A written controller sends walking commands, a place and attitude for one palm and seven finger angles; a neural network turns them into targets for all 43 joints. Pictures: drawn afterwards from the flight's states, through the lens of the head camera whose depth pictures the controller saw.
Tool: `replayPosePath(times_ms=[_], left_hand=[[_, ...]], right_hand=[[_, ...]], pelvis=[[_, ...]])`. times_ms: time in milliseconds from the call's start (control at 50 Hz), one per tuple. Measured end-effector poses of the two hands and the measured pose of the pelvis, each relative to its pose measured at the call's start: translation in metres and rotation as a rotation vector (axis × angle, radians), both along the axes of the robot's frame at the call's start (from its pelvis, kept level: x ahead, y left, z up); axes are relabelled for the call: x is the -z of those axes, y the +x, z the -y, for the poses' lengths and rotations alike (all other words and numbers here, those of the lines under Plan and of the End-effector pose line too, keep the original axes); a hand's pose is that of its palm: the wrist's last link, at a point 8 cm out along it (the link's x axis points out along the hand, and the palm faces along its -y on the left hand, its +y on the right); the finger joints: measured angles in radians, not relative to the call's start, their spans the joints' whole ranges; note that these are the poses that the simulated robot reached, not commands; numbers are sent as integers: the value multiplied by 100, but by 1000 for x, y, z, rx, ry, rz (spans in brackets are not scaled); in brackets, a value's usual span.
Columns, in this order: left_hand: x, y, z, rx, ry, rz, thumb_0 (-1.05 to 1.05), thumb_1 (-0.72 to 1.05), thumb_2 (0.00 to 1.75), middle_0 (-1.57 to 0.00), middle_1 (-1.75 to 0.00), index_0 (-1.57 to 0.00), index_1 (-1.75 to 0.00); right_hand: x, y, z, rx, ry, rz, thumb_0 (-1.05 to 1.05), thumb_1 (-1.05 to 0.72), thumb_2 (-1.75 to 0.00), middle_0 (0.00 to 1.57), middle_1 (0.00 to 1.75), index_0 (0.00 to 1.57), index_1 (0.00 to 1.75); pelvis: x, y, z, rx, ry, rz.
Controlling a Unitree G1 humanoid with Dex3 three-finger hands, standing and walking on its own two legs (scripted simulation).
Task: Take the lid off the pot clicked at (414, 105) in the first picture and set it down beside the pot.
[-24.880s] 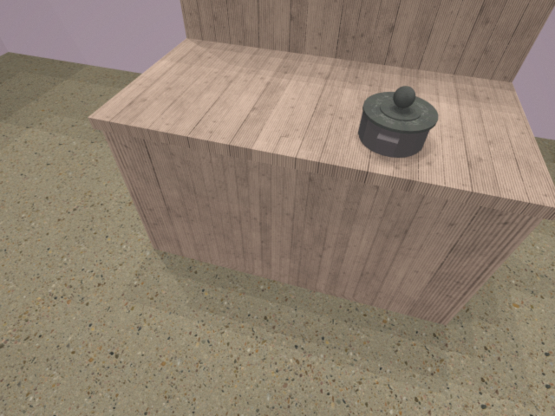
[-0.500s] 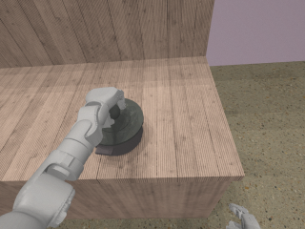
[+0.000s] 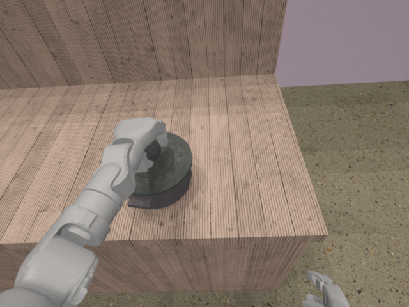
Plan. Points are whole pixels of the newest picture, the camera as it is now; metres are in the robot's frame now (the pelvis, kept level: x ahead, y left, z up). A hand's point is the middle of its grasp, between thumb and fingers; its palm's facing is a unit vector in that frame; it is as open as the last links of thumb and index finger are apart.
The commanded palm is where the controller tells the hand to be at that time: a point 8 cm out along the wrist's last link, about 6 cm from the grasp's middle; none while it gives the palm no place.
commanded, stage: close the fingers and squeeze the knob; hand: left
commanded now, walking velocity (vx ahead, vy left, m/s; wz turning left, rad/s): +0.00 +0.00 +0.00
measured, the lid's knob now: (149, 149) +0.44 +0.15 +0.05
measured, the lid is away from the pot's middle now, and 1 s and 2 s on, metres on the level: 0.01 0.01 0.02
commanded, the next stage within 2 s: lift the lid straight up in 0.08 s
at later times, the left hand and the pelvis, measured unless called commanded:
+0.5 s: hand (145, 149) +0.41 +0.14 +0.09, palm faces -0.27 -0.07 -0.96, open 8.1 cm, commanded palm +0.40 +0.15 +0.17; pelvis +0.00 +0.00 +0.00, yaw +0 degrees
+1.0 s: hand (132, 135) +0.42 +0.16 +0.13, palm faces -0.24 -0.07 -0.97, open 8.1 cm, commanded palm +0.40 +0.16 +0.21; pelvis +0.00 +0.00 +0.00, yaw +1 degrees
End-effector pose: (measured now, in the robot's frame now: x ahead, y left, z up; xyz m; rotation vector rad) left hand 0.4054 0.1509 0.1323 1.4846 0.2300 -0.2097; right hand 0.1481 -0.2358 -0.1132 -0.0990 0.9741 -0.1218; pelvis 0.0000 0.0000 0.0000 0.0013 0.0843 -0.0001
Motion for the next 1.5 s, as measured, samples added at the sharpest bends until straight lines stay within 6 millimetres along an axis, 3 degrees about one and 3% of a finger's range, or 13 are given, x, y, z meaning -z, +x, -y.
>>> replayPosePath(times_ms=[460,600,1020,1300,1500], left_hand=[[-8,1,5,-1,24,0,1,9,98,-62,-83,-69,-84],[-26,5,3,-3,10,42,1,8,98,-63,-82,-70,-84],[-51,6,-14,-41,24,40,1,8,99,-64,-82,-70,-85],[-76,11,-7,-22,24,70,1,8,99,-64,-82,-70,-85],[-89,16,-8,-39,33,68,2,8,99,-64,-82,-70,-85]], right_hand=[[4,-7,-3,4,5,-3,1,-91,-90,20,30,20,30],[2,-5,-1,2,1,13,1,-91,-90,20,30,20,30],[-11,17,-4,-33,-15,75,1,-91,-90,20,30,20,30],[-6,10,-18,-49,7,66,1,-91,-90,20,30,20,30],[-5,3,-16,-43,-3,66,1,-91,-90,20,30,20,30]], pelvis=[[-1,-2,-1,-5,1,8],[-1,0,0,-3,1,12],[-2,-2,-2,-14,-1,25],[-3,-4,-9,-17,0,28],[-3,-6,-10,-15,1,29]])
